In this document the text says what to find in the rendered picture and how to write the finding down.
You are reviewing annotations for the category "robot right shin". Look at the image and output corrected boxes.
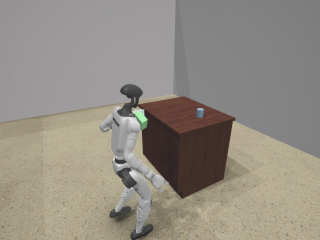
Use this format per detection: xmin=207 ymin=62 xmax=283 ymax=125
xmin=135 ymin=199 xmax=152 ymax=233

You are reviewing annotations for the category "left robot hand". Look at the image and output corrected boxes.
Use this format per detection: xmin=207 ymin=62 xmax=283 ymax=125
xmin=132 ymin=109 xmax=145 ymax=115

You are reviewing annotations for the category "robot shin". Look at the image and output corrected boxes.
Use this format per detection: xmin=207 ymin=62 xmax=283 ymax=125
xmin=115 ymin=186 xmax=136 ymax=212
xmin=135 ymin=199 xmax=152 ymax=233

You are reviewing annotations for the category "right robot upper arm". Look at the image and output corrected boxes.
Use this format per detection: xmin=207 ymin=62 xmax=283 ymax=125
xmin=123 ymin=118 xmax=141 ymax=163

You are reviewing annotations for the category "right robot forearm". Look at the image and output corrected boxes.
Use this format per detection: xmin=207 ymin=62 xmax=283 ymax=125
xmin=127 ymin=153 xmax=156 ymax=181

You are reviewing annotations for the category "robot left shin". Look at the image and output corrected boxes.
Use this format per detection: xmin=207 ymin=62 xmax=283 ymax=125
xmin=115 ymin=186 xmax=136 ymax=212

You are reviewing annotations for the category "table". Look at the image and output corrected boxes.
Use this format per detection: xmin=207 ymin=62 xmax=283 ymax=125
xmin=138 ymin=96 xmax=236 ymax=199

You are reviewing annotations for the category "sponge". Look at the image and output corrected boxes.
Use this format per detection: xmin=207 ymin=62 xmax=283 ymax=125
xmin=134 ymin=110 xmax=148 ymax=131

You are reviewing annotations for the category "right robot hand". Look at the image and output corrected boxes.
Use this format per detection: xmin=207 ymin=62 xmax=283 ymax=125
xmin=151 ymin=174 xmax=169 ymax=193

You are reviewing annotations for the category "left robot upper arm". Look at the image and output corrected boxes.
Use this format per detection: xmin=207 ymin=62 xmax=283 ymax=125
xmin=99 ymin=106 xmax=121 ymax=133

